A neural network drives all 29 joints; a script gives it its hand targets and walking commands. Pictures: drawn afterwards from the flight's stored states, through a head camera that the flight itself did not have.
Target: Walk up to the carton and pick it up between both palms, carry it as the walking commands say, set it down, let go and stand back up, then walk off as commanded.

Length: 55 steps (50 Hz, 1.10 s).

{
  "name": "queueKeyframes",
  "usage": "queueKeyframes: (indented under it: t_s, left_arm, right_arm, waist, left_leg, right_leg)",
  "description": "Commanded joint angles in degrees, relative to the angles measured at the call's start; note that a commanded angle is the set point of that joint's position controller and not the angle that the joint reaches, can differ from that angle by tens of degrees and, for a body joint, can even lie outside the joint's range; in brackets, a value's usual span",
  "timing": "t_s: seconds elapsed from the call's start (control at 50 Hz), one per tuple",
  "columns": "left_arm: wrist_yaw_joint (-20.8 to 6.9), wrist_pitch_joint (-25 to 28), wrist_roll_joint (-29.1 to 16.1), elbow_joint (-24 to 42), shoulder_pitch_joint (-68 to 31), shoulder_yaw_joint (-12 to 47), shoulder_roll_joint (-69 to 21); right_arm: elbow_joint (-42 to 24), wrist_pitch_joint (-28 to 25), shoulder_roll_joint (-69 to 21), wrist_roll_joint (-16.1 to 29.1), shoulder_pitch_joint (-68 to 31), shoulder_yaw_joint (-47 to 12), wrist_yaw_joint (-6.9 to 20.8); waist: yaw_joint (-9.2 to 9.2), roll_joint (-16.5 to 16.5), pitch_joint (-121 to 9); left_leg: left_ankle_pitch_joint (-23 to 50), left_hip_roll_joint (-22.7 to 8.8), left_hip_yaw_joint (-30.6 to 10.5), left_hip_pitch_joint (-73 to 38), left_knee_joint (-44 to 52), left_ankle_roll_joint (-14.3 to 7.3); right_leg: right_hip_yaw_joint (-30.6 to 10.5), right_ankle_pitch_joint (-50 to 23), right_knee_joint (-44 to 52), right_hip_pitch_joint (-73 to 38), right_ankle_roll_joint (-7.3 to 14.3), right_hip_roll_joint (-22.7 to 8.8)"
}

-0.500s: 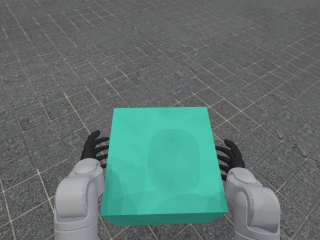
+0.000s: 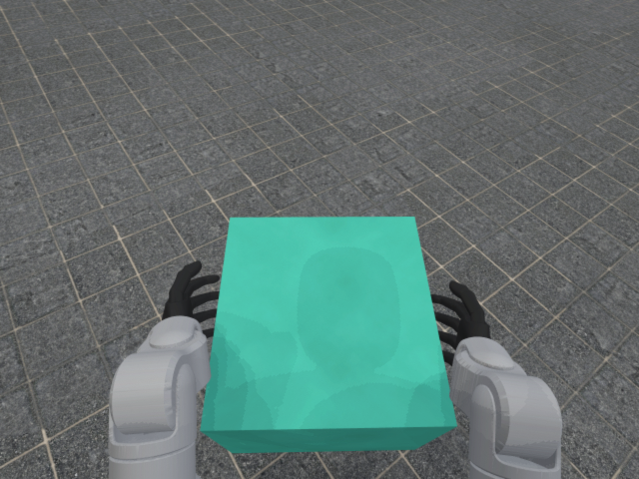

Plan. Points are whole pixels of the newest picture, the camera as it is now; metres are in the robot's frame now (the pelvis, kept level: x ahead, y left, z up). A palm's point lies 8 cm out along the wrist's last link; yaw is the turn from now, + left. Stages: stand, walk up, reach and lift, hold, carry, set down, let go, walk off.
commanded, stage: carry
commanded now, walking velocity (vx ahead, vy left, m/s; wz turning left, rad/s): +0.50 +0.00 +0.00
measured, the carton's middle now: (323, 334) +0.31 +0.01 +0.01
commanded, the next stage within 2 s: none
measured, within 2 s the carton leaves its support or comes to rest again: neither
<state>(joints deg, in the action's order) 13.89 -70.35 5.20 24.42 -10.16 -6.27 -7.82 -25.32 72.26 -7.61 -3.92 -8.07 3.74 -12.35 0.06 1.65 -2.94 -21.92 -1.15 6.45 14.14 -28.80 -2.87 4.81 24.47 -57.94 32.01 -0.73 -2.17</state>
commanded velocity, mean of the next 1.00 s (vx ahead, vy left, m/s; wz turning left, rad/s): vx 0.50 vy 0.00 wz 0.00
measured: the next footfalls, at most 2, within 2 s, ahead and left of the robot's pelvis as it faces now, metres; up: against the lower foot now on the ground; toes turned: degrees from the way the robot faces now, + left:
right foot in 0.12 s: +0.21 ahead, -0.13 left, +0.00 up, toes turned -4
left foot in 0.40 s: +0.34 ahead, +0.10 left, +0.00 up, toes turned +7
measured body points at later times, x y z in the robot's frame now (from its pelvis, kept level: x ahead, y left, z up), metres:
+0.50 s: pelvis +0.31 +0.01 -0.01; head +0.35 +0.03 +0.44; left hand +0.59 +0.19 +0.07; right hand +0.59 -0.13 +0.07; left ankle +0.30 +0.10 -0.73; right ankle +0.18 -0.11 -0.68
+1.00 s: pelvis +0.62 +0.02 +0.00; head +0.65 +0.03 +0.45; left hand +0.90 +0.19 +0.08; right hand +0.90 -0.13 +0.08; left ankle +0.62 +0.10 -0.71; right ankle +0.54 -0.10 -0.73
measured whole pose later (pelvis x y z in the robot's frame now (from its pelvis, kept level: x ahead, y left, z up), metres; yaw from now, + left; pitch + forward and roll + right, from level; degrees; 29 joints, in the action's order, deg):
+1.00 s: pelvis +0.62 +0.02 +0.00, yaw +2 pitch +4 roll -2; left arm 13.8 -70.4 5.2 25.7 -10.1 -5.9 -7.9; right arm -26.7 72.5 -7.6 -3.9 -8.2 3.7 -12.5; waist 0.1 -0.7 -0.7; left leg -23.7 -2.3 5.1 26.5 -45.7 -0.3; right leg 6.1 20.1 -24.2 7.7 0.2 -0.5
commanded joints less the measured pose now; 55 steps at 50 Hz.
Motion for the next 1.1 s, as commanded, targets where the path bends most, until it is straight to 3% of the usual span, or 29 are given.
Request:
queueKeyframes:
  t_s: [0.0, 0.06, 0.08, 0.1, 0.12, 0.14, 0.16, 0.18, 0.22, 0.28, 0.36, 0.38, 0.4, 0.42, 0.44, 0.5, 0.64, 0.7, 0.72, 0.74, 0.76, 0.78, 0.82, 0.92, 0.96, 1.0, 1.02, 1.04, 1.08]
  left_arm:
    - [-15.63, 1.65, -25.57, 12.1, -25.31, 41.62, -59.73]
    - [-15.53, 1.08, -25.26, 11.41, -23.29, 41.65, -58.97]
    - [-15.68, 0.93, -24.9, 10.51, -22.34, 40.8, -58.34]
    - [-15.44, 0.7, -24.91, 10.1, -22.33, 40.67, -57.98]
    - [-15.28, 0.77, -24.88, 10.66, -21.16, 40.46, -57.58]
    - [-14.88, 0.42, -24.64, 10.22, -20.64, 41.25, -57.02]
    - [-15.25, 0.72, -25.41, 11.77, -20.21, 41.44, -58.92]
    - [-15.42, 0.25, -25.07, 11.42, -20.25, 41.16, -60.08]
    - [-15.91, 0.38, -24.18, 10.44, -20.42, 39.83, -61.01]
    - [-16.62, 0.53, -24.51, 8.76, -20.67, 39.26, -60.67]
    - [-16.53, -0.14, -23.27, 7.78, -22.13, 39.01, -57.73]
    - [-16.38, -0.41, -22.88, 6.72, -21.71, 38.6, -57.45]
    - [-16.4, -0.68, -23.37, 8.11, -23.38, 39.04, -57.12]
    - [-16.28, -0.75, -24.1, 9.41, -25.34, 39.48, -56.49]
    - [-16.31, -0.89, -24.92, 8.83, -27.43, 39.94, -55.41]
    - [-16.24, -0.02, -25.55, 9.44, -25.57, 40.78, -59.58]
    - [-15.56, 1.43, -25.65, 12.24, -25.87, 41.31, -59.12]
    - [-15.56, 1.14, -26.13, 13.21, -25.87, 42.0, -58.84]
    - [-15.6, 1.03, -25.38, 11.74, -23.7, 40.92, -58.8]
    - [-15.46, 0.67, -25.26, 10.75, -21.28, 40.43, -58.04]
    - [-15.15, 0.8, -25.04, 10.96, -20.65, 40.29, -57.64]
    - [-15.21, 1.02, -25.73, 11.49, -19.55, 40.7, -59.62]
    - [-15.89, 0.82, -25.31, 12.82, -21.32, 40.24, -59.82]
    - [-16.85, 0.25, -24.36, 7.93, -21.99, 38.52, -59.42]
    - [-16.75, -0.03, -22.94, 7.01, -21.47, 38.05, -58.59]
    - [-16.69, -0.36, -23.2, 6.86, -23.47, 38.52, -57.36]
    - [-16.62, -0.49, -23.01, 7.42, -25.15, 38.53, -56.67]
    - [-16.59, -0.95, -23.73, 8.51, -26.18, 38.99, -56.43]
    - [-16.38, -1.0, -24.71, 8.71, -26.86, 39.41, -56.09]
  right_arm:
    - [-15.6, -4.76, -55.86, 23.0, -30.23, -35.65, 14.16]
    - [-15.06, -4.18, -54.5, 22.39, -29.59, -35.25, 13.93]
    - [-13.04, -3.6, -53.61, 22.15, -27.65, -35.36, 13.96]
    - [-13.48, -3.33, -52.29, 21.77, -30.11, -34.28, 13.73]
    - [-15.12, -3.06, -52.33, 22.43, -30.49, -35.42, 13.94]
    - [-13.54, -2.29, -51.53, 22.1, -29.18, -35.58, 14.04]
    - [-15.78, -2.69, -52.82, 23.54, -30.44, -36.92, 14.5]
    - [-14.5, -2.97, -54.45, 23.35, -29.95, -35.93, 14.36]
    - [-14.08, -3.31, -56.39, 23.41, -29.6, -36.54, 14.37]
    - [-15.8, -3.72, -56.85, 23.16, -30.57, -37.99, 14.14]
    - [-13.7, -2.65, -54.58, 22.65, -29.86, -36.35, 14.27]
    - [-12.38, -2.46, -54.25, 22.7, -28.85, -35.62, 14.14]
    - [-13.27, -2.53, -53.31, 22.76, -30.48, -35.97, 14.1]
    - [-12.72, -2.78, -52.59, 22.44, -30.8, -35.71, 13.88]
    - [-11.48, -2.79, -52.17, 21.67, -30.52, -35.04, 13.75]
    - [-14.36, -3.26, -56.24, 22.63, -29.98, -35.89, 14.19]
    - [-15.69, -4.4, -55.36, 22.82, -29.75, -35.54, 14.08]
    - [-13.68, -3.74, -55.0, 21.84, -27.49, -35.19, 13.79]
    - [-15.06, -3.71, -53.79, 22.44, -30.07, -35.73, 13.79]
    - [-15.08, -3.03, -52.8, 22.14, -29.8, -35.41, 13.78]
    - [-16.33, -2.87, -52.13, 22.52, -30.32, -36.22, 13.75]
    - [-17.2, -2.88, -53.15, 23.75, -31.21, -37.77, 14.19]
    - [-15.8, -3.55, -55.86, 23.97, -29.96, -36.91, 14.18]
    - [-13.8, -3.34, -56.3, 22.18, -28.29, -37.45, 13.79]
    - [-14.35, -2.92, -55.24, 22.77, -30.09, -37.0, 13.97]
    - [-12.16, -2.31, -55.17, 22.75, -28.64, -36.17, 14.07]
    - [-12.64, -2.45, -53.85, 22.42, -29.74, -35.68, 14.13]
    - [-12.83, -2.67, -52.43, 22.16, -31.73, -35.49, 13.81]
    - [-12.56, -2.8, -52.99, 21.99, -29.87, -35.17, 13.88]
  waist:
    - [2.19, -13.37, -21.11]
    - [0.66, -15.75, -22.25]
    - [-1.14, -11.35, -26.68]
    - [-3.26, -5.6, -32.65]
    - [-3.14, 10.27, -36.33]
    - [-3.45, 15.74, -34.59]
    - [-3.47, 11.85, -33.33]
    - [-2.96, 5.18, -29.51]
    - [-2.32, 1.79, -25.24]
    - [-2.1, 8.62, -21.77]
    - [0.36, 8.62, -20.66]
    - [1.6, 4.41, -25.81]
    - [2.7, -8.01, -27.07]
    - [0.99, -20.27, -26.22]
    - [1.0, -19.66, -26.16]
    - [2.03, -9.39, -26.74]
    - [2.28, -14.63, -22.01]
    - [-0.11, -15.21, -26.04]
    - [-2.68, -10.16, -30.66]
    - [-3.61, 4.94, -36.43]
    - [-2.99, 15.66, -35.09]
    - [-3.57, 14.34, -34.73]
    - [-2.54, 2.91, -28.29]
    - [-1.76, 6.82, -18.14]
    - [-1.15, 10.79, -17.61]
    - [1.45, 7.17, -24.19]
    - [3.2, -3.76, -26.83]
    - [1.29, -19.74, -26.48]
    - [1.83, -18.53, -28.26]
  left_leg:
    - [59.74, -16.28, -9.7, -36.88, 5.49, -4.13]
    - [71.37, -10.53, -0.48, -28.35, -3.08, -0.04]
    - [67.54, -8.57, 3.73, -20.93, -13.43, 2.43]
    - [51.07, -5.15, 3.6, -4.6, -24.65, 5.29]
    - [9.89, 1.46, 2.07, 13.9, -38.09, 6.2]
    - [-13.46, 5.92, -1.97, 26.93, -47.92, 5.38]
    - [-11.8, 4.42, -6.56, 31.66, -50.62, 3.97]
    - [-8.77, 1.7, -9.21, 35.32, -49.28, 3.14]
    - [-6.68, -3.41, -9.4, 36.58, -34.82, 2.83]
    - [-3.96, -4.76, -8.47, 26.87, -18.33, 3.55]
    - [11.83, 0.42, 3.03, -2.37, 10.13, 2.38]
    - [12.55, -0.11, 2.32, -18.58, 7.72, 1.53]
    - [16.86, -13.05, -15.45, -29.68, 9.99, -2.08]
    - [36.21, -21.91, -29.11, -39.21, 10.77, -7.46]
    - [52.85, -23.5, -30.48, -40.79, 6.79, -10.43]
    - [56.6, -20.73, -20.44, -44.61, 5.06, -8.48]
    - [62.42, -16.02, -9.21, -38.78, 5.09, -3.74]
    - [73.85, -9.95, 1.01, -28.3, -9.84, 0.92]
    - [61.8, -7.45, 3.9, -13.91, -19.81, 4.29]
    - [29.7, -2.08, 3.1, 6.86, -34.55, 5.87]
    - [-9.56, 4.64, -0.09, 23.41, -44.89, 5.42]
    - [-12.84, 6.04, -4.52, 32.98, -51.66, 4.29]
    - [-7.12, -0.67, -10.12, 36.71, -44.83, 2.46]
    - [-1.04, -5.33, -8.1, 25.3, -12.42, 2.81]
    - [6.47, -3.18, -3.01, 10.39, 2.34, 1.87]
    - [13.82, 1.2, 3.67, -13.06, 8.33, 1.75]
    - [12.19, -7.84, -8.25, -27.71, 8.94, -0.71]
    - [29.76, -20.44, -28.46, -36.07, 11.54, -6.52]
    - [55.57, -23.79, -28.38, -40.24, 5.48, -12.69]
  right_leg:
    - [0.63, -12.58, 18.82, 7.7, 0.2, 1.07]
    - [8.21, -19.87, 33.61, -12.21, 0.77, 8.05]
    - [7.37, -30.25, 38.85, -27.17, 1.7, 6.36]
    - [-6.29, -41.96, 33.92, -47.02, 7.17, -3.77]
    - [-24.67, -61.47, 30.81, -62.11, 14.96, -16.7]
    - [-33.83, -77.31, 28.44, -68.09, 21.07, -21.56]
    - [-31.67, -67.3, 31.29, -65.5, 21.29, -22.04]
    - [-27.95, -60.61, 32.81, -63.9, 18.2, -19.91]
    - [-21.67, -50.83, 33.73, -60.21, 12.45, -16.13]
    - [-18.88, -42.9, 37.76, -51.82, 12.1, -16.82]
    - [-3.39, -36.06, 30.44, -32.94, 6.09, -11.52]
    - [0.23, -38.48, 19.39, -23.41, 4.06, -7.89]
    - [4.43, -28.34, 3.74, -8.14, 0.18, -2.2]
    - [3.87, 4.2, -5.53, 7.23, -0.26, 2.85]
    - [-2.23, 7.79, -11.42, 10.03, 1.63, 1.52]
    - [-4.52, 1.66, -5.83, 17.82, 0.95, -1.99]
    - [1.41, -12.56, 21.15, 5.9, 0.11, 2.09]
    - [7.11, -23.73, 37.07, -18.87, 1.39, 7.11]
    - [1.14, -33.96, 38.32, -38.46, 4.15, 1.63]
    - [-16.83, -59.82, 30.64, -59.63, 11.28, -13.03]
    - [-27.93, -78.75, 28.64, -68.73, 17.82, -20.07]
    - [-31.12, -82.63, 28.27, -72.42, 21.41, -21.81]
    - [-24.03, -62.59, 32.67, -64.74, 15.14, -19.55]
    - [-14.54, -45.06, 37.69, -49.06, 10.55, -16.61]
    - [-6.05, -43.7, 36.31, -39.72, 7.23, -14.04]
    - [0.57, -43.03, 22.02, -29.4, 3.97, -8.98]
    - [3.45, -35.91, 6.35, -14.09, 0.97, -4.26]
    - [5.33, -0.28, -5.54, 2.19, -1.22, 3.04]
    - [-3.61, 6.49, -16.8, 10.08, 1.33, 0.64]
